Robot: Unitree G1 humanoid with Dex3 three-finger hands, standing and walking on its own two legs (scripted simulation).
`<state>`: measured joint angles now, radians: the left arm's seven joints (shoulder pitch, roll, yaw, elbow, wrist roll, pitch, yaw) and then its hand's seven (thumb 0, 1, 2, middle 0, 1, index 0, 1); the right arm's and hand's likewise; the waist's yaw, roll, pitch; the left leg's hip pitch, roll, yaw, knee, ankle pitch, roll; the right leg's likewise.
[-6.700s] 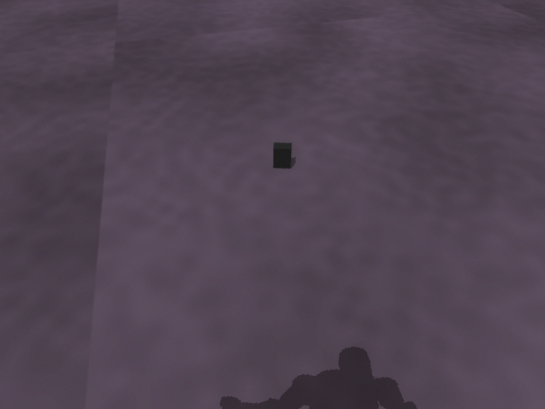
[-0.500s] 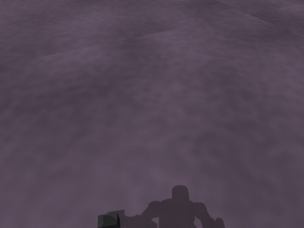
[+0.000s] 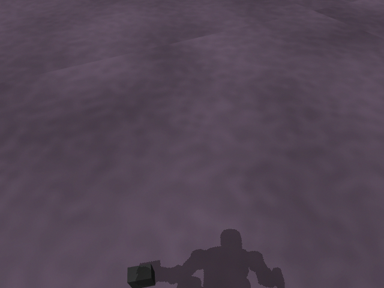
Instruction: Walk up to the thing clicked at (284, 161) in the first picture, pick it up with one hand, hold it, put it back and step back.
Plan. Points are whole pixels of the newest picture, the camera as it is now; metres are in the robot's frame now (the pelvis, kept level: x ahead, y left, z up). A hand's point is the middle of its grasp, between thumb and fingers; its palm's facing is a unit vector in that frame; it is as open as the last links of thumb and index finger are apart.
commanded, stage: stand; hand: left
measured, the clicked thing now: (141, 276) +0.32 +0.25 -0.71
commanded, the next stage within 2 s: go down in 1.98 s
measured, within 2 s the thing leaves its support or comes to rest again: neither
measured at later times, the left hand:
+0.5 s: hand out of the picture +0.04 +0.25 -0.16, palm faces -0.02 -0.94 -0.33, open 7.4 cm
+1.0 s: hand out of the picture +0.06 +0.26 -0.16, palm faces -0.02 -0.94 -0.34, open 7.4 cm
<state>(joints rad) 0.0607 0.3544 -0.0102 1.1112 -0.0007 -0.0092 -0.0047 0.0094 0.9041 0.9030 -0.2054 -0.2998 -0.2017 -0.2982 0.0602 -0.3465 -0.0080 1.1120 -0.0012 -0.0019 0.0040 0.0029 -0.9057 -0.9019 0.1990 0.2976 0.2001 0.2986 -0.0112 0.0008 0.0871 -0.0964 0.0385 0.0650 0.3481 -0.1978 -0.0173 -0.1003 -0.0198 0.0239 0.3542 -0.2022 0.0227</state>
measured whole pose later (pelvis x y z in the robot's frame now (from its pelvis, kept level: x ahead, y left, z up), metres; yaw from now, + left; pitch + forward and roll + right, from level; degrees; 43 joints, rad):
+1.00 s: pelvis -0.01 +0.00 +0.00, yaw +1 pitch -2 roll +0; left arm 0.12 0.36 -0.01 1.13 0.01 -0.01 -0.01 0.01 0.90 0.90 -0.21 -0.30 -0.20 -0.30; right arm 0.10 -0.34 -0.01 1.15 -0.01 -0.01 0.01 0.00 -0.91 -0.90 0.20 0.30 0.20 0.30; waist 0.00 -0.01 0.04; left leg -0.12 0.03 0.05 0.32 -0.16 -0.01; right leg -0.11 -0.03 0.01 0.32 -0.17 0.03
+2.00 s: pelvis +0.00 +0.00 +0.00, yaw +1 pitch -2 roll +0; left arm 0.12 0.35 -0.01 1.13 0.01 -0.01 -0.01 0.01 0.90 0.90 -0.21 -0.30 -0.20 -0.30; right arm 0.10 -0.34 0.00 1.13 -0.01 -0.01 0.01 0.00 -0.91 -0.90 0.20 0.30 0.20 0.30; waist 0.00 0.00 0.05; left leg -0.10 0.03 0.04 0.31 -0.18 -0.02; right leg -0.09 -0.03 0.00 0.31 -0.19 0.02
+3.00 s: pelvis -0.02 +0.01 -0.12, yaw +3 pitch +21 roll -3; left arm 0.24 0.42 0.37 0.52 -0.02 0.03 -0.20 0.00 -0.47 0.01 -0.10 -0.06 -0.10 -0.05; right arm 0.16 -0.23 -0.01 0.54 0.00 -0.15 -0.04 0.01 -0.92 -0.90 0.20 0.30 0.20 0.30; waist -0.01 -0.02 -0.14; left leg -1.08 0.04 -0.04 1.28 -0.57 -0.01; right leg -1.02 -0.03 -0.05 1.23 -0.57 0.03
